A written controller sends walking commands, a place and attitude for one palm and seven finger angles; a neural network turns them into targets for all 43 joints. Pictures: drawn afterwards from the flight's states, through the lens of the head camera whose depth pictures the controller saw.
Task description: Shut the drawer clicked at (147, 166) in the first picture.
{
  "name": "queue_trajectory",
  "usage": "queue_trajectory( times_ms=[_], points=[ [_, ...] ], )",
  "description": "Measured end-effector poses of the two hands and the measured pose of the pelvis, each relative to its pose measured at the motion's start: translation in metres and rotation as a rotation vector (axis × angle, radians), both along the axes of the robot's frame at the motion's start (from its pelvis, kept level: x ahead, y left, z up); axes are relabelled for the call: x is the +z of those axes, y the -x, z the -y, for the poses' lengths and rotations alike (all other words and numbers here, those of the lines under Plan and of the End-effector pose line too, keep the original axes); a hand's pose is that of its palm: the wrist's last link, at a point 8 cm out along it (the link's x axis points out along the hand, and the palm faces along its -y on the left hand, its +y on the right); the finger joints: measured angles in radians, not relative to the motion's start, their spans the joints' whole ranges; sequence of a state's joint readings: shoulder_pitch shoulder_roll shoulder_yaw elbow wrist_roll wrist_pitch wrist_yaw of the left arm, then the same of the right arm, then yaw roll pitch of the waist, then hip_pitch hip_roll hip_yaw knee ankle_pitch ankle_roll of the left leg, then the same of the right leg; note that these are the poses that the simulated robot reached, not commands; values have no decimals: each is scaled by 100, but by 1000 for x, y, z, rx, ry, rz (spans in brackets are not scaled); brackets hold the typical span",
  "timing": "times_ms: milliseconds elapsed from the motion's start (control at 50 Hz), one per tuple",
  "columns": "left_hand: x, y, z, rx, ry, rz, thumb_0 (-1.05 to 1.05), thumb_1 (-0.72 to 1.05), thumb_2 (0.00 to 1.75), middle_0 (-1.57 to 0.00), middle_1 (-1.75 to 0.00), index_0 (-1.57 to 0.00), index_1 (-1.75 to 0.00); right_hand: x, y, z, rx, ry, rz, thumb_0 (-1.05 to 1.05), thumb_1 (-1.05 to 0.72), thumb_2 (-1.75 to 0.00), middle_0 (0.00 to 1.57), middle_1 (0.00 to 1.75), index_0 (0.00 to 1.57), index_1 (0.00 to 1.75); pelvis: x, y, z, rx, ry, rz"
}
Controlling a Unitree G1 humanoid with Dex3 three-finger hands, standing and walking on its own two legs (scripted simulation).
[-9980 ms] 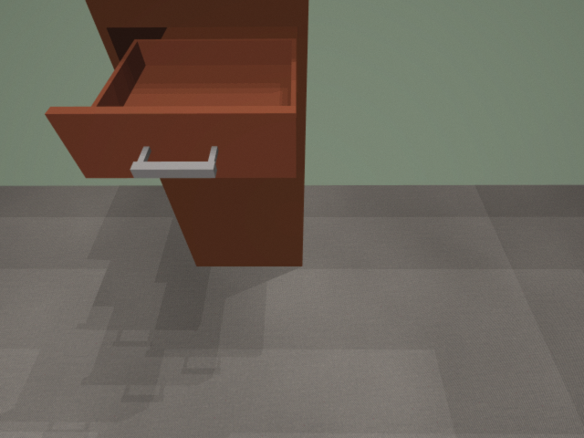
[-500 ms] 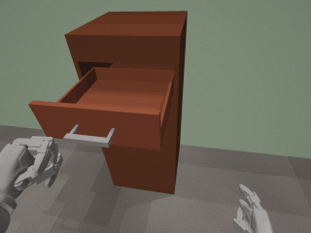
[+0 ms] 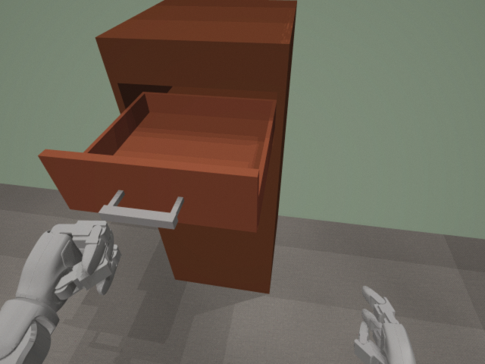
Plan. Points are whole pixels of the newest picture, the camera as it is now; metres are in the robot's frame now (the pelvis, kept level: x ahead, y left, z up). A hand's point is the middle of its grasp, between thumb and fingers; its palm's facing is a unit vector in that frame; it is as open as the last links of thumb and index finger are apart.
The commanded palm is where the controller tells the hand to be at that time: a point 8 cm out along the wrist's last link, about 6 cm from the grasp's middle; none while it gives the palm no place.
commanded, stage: bring the fist close to the handle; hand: left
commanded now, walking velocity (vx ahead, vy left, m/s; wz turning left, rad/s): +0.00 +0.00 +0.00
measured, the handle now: (143, 208) +0.33 +0.22 +0.11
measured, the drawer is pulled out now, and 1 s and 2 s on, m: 0.30 0.30 0.23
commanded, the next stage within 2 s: push the drawer shut in 0.96 s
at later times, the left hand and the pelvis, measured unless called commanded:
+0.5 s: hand (132, 258) +0.23 +0.19 +0.11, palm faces -0.03 -1.00 -0.06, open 3.3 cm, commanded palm +0.21 +0.25 +0.12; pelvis +0.00 +0.01 +0.00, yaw -1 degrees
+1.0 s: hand (138, 256) +0.24 +0.19 +0.10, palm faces -0.03 -1.00 -0.06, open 3.3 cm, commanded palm +0.21 +0.25 +0.11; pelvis +0.00 +0.00 -0.01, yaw -1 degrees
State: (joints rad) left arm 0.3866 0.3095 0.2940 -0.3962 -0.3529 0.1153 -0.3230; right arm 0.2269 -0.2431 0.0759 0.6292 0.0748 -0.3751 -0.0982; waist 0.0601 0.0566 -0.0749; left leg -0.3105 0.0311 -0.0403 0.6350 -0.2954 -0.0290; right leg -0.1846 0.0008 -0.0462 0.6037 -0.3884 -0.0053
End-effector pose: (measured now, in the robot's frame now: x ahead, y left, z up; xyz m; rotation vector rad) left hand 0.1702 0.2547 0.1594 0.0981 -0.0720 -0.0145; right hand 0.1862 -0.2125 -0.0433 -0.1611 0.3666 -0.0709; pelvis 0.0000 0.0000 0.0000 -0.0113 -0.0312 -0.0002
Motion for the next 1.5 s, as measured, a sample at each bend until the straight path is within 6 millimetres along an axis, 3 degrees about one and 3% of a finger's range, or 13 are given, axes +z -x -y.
queue_trajectory(
  times_ms=[640,1080,1500],
  points=[
    [-56,-49,8,-18,47,-58,2,90,90,-140,-160,-140,-160,-29,32,12,-74,24,-186,2,-90,-90,20,30,20,30,-6,1,-8,-13,-4,-63],
    [-52,-52,7,-15,44,-35,2,90,90,-140,-160,-141,-160,-31,30,21,-84,23,-191,2,-90,-90,20,30,20,30,-6,2,-1,-12,-3,-72],
    [-53,-71,12,-15,44,-30,-2,81,96,-140,-160,-141,-160,-41,34,17,-53,31,-252,2,-90,-90,20,30,20,30,-6,12,0,10,-3,-59]
  ],
)
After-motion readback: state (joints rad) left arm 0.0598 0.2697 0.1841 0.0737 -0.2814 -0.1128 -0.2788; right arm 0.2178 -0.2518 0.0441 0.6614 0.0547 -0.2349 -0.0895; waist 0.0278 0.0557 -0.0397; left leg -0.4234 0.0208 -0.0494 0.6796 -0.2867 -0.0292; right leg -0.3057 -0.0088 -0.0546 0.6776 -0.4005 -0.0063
